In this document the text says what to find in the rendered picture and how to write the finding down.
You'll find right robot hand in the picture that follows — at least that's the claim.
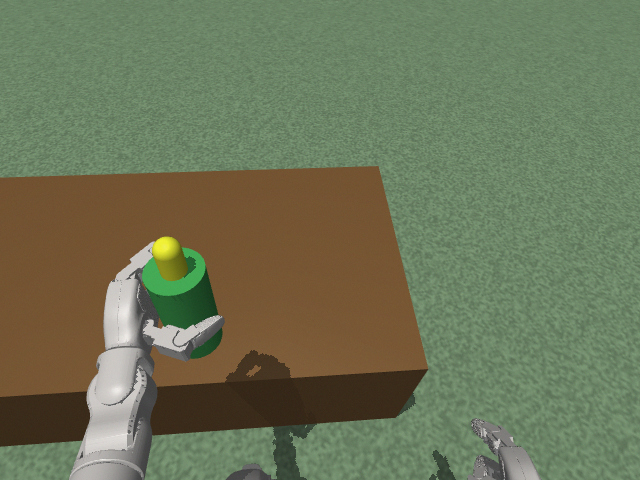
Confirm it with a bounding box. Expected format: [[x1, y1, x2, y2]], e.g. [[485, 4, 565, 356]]
[[467, 418, 541, 480]]

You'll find left robot hand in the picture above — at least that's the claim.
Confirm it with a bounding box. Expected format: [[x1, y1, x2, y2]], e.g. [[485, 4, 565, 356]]
[[103, 241, 225, 362]]

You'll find bottle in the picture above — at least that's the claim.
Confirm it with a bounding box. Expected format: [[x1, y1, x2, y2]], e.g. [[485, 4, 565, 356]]
[[142, 236, 222, 359]]

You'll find left robot arm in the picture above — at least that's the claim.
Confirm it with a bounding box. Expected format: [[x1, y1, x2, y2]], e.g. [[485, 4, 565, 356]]
[[69, 346, 157, 480]]

